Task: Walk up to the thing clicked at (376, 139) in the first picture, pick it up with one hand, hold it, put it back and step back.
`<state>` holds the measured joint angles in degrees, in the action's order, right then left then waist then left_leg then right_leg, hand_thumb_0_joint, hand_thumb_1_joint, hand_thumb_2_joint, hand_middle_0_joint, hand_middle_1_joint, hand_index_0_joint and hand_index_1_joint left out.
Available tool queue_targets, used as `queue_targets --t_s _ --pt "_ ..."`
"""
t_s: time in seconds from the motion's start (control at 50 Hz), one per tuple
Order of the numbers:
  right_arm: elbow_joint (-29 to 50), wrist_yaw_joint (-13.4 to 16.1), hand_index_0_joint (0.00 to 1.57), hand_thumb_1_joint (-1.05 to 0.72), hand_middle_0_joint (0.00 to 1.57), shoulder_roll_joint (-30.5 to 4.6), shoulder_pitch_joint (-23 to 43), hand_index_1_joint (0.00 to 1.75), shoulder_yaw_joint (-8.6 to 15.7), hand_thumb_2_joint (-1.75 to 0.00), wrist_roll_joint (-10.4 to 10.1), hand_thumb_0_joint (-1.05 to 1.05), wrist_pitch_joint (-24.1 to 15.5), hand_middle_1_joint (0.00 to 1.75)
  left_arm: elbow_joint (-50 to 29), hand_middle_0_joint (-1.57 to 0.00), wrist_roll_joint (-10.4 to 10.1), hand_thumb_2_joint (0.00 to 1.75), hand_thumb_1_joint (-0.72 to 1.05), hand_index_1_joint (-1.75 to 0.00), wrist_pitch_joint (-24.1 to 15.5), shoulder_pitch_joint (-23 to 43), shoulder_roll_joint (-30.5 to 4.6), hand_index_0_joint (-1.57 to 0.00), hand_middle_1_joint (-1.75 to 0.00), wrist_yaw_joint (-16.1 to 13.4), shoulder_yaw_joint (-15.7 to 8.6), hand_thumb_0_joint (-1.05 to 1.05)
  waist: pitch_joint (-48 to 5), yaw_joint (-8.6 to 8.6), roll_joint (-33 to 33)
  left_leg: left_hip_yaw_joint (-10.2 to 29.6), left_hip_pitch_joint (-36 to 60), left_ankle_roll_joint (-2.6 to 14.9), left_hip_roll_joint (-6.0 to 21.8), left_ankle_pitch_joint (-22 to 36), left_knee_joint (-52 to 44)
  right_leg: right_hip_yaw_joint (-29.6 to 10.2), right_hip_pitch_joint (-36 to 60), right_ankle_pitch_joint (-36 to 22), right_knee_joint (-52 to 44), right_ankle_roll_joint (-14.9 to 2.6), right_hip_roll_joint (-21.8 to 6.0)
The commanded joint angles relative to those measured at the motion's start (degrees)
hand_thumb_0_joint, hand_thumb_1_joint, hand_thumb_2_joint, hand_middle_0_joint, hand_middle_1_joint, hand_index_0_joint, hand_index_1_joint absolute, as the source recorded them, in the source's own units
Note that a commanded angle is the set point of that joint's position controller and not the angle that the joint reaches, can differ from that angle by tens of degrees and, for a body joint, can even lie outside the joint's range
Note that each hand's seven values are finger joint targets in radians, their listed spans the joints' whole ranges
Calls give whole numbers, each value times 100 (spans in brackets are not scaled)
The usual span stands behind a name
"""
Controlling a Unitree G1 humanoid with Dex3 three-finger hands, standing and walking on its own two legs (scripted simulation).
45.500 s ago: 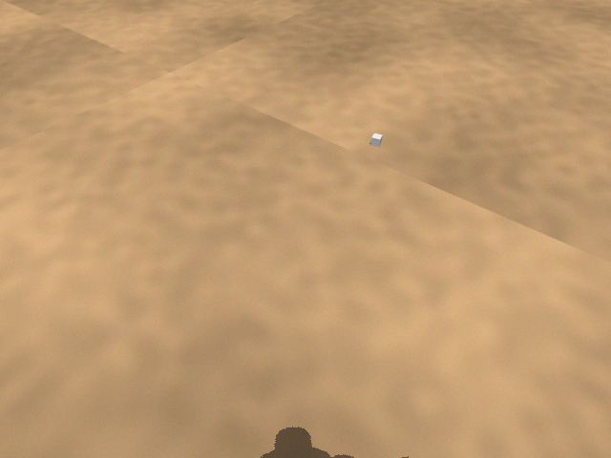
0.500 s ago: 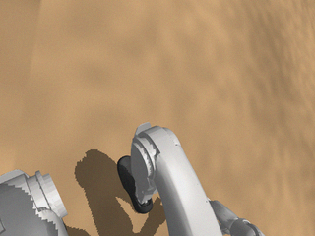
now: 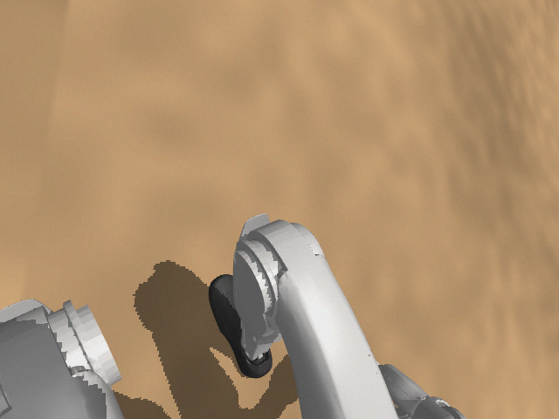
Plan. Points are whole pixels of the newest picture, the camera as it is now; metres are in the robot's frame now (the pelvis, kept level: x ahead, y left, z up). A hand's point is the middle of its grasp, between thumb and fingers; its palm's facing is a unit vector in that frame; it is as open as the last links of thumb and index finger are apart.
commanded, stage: close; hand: left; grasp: from above
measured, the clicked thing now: out of the picture +0.47 +0.31 -0.28
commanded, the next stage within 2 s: withdraw in 0.38 s
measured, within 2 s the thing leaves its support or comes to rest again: neither
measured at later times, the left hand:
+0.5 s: hand out of the picture +0.45 +0.29 -0.27, palm faces -0.51 -0.07 -0.86, open 13.0 cm
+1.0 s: hand out of the picture +0.46 +0.32 -0.10, palm faces -0.28 -0.09 -0.95, open 13.7 cm
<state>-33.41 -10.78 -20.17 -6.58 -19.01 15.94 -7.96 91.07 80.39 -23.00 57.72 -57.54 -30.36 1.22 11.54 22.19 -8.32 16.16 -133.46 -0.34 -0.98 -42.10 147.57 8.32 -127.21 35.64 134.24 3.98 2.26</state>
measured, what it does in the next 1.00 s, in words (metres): stands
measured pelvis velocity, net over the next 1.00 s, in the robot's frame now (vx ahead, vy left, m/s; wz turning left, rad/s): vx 0.01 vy -0.01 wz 0.09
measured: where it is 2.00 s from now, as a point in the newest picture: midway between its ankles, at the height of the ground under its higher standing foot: (183, 389)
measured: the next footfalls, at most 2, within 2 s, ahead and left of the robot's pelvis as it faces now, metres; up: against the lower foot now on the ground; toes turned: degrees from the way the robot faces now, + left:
none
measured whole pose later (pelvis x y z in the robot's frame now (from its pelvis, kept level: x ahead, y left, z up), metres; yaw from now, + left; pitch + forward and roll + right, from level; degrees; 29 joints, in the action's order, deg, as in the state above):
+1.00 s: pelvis +0.01 -0.01 +0.04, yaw +5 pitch +36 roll -10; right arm -40.3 -15.7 -16.5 -10.2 -4.4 6.5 -4.9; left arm 74.8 64.7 2.3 54.5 -37.3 -24.4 0.0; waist -6.9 14.6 2.0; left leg 8.6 -132.6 0.0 -0.1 -41.4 137.2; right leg 2.7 -129.2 37.0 129.4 2.8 0.5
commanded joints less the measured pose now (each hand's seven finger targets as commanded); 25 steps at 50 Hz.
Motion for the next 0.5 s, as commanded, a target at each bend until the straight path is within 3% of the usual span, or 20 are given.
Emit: queue_targets --t_s 0.0,0.04,0.1,0.16,0.2,0.3,0.32,0.36,0.42,0.46,0.48 --pt "-102 77 20 -88 20 -1850 -912 30 634 -89 75 0 -47 30 -677 -11 -34 76 -20 -85 -12 1462 -729 -17 -92 -493 1 0 -3724 474 3126 -671 3030 -42 213 1468 -1699 766 1841 -1162 -1007 -529 244" --pt "-229 99 20 -88 20 -1869 -815 30 700 -89 92 0 -104 30 -671 -11 -23 77 -21 -84 92 1586 -651 -17 -90 -636 120 0 -3657 483 3155 -670 2915 -43 225 1266 -1791 749 1742 -1056 -1057 -522 260" --pt "-411 60 20 -88 20 -1920 -825 30 768 -89 100 0 -176 30 -601 -12 2 79 -23 -83 310 1652 -690 -16 -88 -827 108 0 -3528 436 3224 -577 2870 -77 248 1063 -1940 735 1441 -883 -1003 -527 228" --pt "-414 -7 20 -88 20 -1887 -781 30 749 -89 57 0 -290 30 -242 -11 -51 79 -25 -83 555 1474 -487 -15 -88 -939 176 0 -3503 481 3076 -585 2772 -35 243 1166 -1882 703 1542 -1093 -993 -498 223" --pt "-429 -46 20 -88 20 -1925 -856 30 741 -89 14 0 -349 30 -103 -11 -68 80 -25 -83 692 1446 -594 -15 -88 -947 128 0 -3509 483 3075 -631 2722 5 223 1202 -1848 657 1613 -1164 -993 -493 212" --pt "-288 -83 20 -88 20 -1979 -772 30 671 -89 -99 0 -464 30 -199 -12 -265 79 -24 -83 792 1483 -946 -16 -88 -681 -225 0 -3649 397 3072 -621 2791 -29 237 1499 -1738 657 1756 -1298 -929 -516 137" --pt "-296 -81 20 -88 20 -1977 -923 30 658 -89 -87 0 -441 30 -293 -12 -264 79 -25 -83 764 1507 -1147 -16 -88 -637 -368 0 -3833 434 3201 -658 2879 -12 240 1637 -1711 652 1968 -1436 -953 -512 159" --pt "-204 -62 20 -88 20 -1997 -902 30 704 -89 -129 0 -439 30 -391 -10 -317 78 -25 -85 715 1556 -1157 -15 -91 -474 -424 0 -3832 408 3140 -715 2798 -2 194 1517 -1661 631 2014 -1324 -944 -528 132" --pt "-140 -31 20 -88 20 -1912 -1037 30 702 -89 -127 0 -347 30 -365 -11 -402 78 -24 -86 577 1502 -961 -16 -92 -226 -333 0 -3827 514 3080 -762 2710 18 185 1371 -1604 632 2143 -1243 -1022 -532 164" --pt "-174 -17 20 -88 20 -1950 -1132 30 744 -89 -109 0 -264 30 -663 -10 -408 78 -24 -87 423 1565 -972 -15 -94 -69 -328 0 -3903 478 3167 -732 2813 2 171 1554 -1570 713 2110 -1310 -1025 -545 179" --pt "-171 -4 20 -89 20 -1940 -1116 30 737 -89 -105 0 -217 30 -635 -7 -385 86 -32 -95 354 1578 -919 -10 -98 -27 -249 0 -3977 461 3123 -722 2834 -6 172 1627 -1550 709 2171 -1361 -1030 -549 185"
